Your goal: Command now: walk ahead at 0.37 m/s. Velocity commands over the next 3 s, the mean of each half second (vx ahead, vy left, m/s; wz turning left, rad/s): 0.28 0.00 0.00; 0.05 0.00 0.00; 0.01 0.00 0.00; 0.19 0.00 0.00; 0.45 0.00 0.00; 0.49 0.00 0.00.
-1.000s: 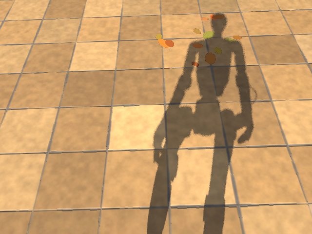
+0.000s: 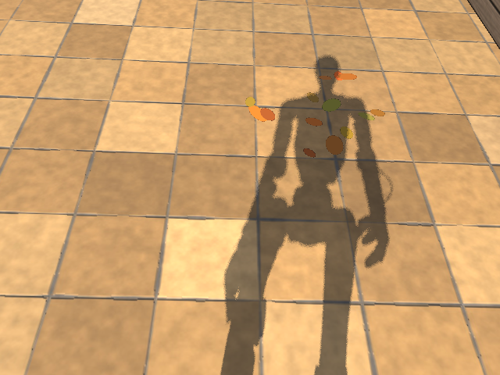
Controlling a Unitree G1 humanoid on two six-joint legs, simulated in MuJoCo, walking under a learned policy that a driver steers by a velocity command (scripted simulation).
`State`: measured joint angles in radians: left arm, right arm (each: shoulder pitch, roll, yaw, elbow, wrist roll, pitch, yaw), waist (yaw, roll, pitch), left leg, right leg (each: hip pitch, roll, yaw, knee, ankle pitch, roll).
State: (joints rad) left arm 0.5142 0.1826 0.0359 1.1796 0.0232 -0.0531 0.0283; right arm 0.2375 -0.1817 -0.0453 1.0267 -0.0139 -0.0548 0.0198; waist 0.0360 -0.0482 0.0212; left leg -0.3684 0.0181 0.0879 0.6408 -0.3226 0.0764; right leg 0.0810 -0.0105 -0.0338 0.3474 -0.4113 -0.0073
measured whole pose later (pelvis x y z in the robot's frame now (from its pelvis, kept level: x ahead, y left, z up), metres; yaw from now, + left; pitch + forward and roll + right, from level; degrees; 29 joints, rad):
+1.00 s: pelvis +0.25 +0.03 +0.01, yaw +1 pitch -1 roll +0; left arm 0.28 0.15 0.01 1.11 0.01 -0.01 0.02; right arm 0.34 -0.12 0.01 1.14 -0.01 -0.02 -0.04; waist 0.02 -0.01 0.01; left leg -0.12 -0.01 0.02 0.39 -0.25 0.01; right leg -0.22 0.02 -0.09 0.37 -0.12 -0.06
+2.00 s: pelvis +0.38 +0.01 +0.00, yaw +1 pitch +0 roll +0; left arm 0.23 0.18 0.06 1.01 0.02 -0.08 -0.01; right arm 0.51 -0.18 -0.04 1.16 -0.02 -0.06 -0.01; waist -0.01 0.05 0.03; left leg -0.06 0.03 0.00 0.65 -0.48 0.04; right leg -0.33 0.00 -0.11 0.60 -0.25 -0.07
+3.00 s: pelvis +0.93 +0.00 +0.00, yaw +0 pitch +1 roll +1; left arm -0.01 0.17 0.03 0.87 0.02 -0.06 -0.03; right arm 0.49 -0.16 -0.03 1.09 -0.03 -0.10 -0.01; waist -0.07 -0.01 0.07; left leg 0.14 -0.06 0.08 0.22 -0.38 0.05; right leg -0.51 -0.02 -0.10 0.55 -0.10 -0.10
